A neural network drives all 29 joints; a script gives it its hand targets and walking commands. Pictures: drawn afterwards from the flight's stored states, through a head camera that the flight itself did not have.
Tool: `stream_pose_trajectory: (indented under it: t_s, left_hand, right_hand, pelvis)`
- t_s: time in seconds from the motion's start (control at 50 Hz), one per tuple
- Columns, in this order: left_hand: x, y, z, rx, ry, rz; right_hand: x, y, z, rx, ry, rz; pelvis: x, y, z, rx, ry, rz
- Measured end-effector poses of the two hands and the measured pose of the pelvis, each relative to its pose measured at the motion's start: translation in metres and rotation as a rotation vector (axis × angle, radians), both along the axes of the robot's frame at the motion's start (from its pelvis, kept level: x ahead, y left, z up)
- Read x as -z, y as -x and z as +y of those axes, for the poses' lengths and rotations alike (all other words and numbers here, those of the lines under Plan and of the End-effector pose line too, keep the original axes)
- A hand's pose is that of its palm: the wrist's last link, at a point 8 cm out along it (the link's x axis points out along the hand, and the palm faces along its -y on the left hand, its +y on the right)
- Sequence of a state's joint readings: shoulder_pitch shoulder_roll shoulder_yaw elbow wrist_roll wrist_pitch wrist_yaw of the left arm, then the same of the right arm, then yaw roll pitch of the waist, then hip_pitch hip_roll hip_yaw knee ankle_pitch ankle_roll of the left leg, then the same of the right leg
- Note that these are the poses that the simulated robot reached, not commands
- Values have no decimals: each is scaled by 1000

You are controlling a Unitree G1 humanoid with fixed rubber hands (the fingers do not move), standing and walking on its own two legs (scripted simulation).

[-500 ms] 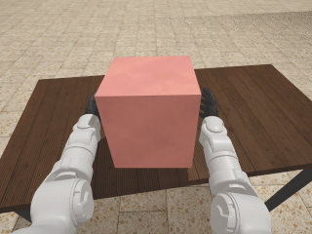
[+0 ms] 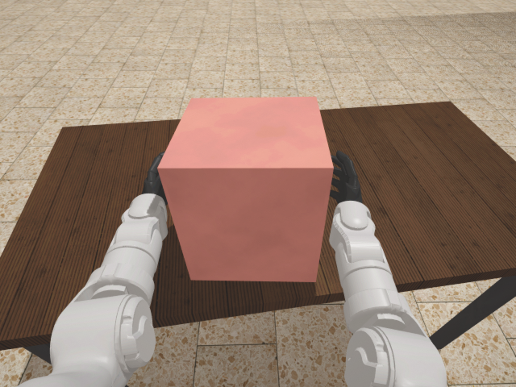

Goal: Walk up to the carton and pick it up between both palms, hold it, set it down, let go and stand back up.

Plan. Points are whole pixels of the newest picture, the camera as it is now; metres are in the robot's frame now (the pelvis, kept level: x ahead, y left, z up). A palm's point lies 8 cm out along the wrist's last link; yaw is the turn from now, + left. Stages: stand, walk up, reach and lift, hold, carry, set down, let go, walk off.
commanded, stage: set down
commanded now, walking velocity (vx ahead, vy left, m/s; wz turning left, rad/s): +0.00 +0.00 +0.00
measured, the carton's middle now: (252, 189) +0.45 +0.01 +0.07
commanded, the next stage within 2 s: none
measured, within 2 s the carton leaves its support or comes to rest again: rests again in 1.98 s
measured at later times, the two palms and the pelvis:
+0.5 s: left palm (156, 198) +0.41 +0.17 +0.09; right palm (349, 204) +0.39 -0.15 +0.09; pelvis +0.00 +0.00 +0.00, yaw +0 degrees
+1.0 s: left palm (158, 198) +0.42 +0.17 +0.08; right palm (348, 207) +0.39 -0.15 +0.08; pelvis +0.00 +0.00 +0.00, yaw +0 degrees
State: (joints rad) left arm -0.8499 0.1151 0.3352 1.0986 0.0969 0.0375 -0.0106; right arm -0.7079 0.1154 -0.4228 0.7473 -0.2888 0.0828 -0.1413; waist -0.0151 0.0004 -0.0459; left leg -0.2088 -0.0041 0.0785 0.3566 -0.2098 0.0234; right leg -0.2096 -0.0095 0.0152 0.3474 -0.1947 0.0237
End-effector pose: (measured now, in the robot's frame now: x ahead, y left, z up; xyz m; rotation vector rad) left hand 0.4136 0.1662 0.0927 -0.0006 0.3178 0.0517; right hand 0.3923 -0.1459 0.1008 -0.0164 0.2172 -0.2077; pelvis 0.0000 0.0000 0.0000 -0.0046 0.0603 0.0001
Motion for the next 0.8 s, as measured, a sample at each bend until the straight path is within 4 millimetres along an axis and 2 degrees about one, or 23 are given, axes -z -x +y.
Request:
stream_pose_trajectory:
  t_s: [0.8]
  left_hand:
    - [7, -7, 1, 57, 16, -30]
  right_hand:
    - [15, 1, -5, -14, 16, -20]
  pelvis:
    - [0, 1, 0, 0, 0, -1]
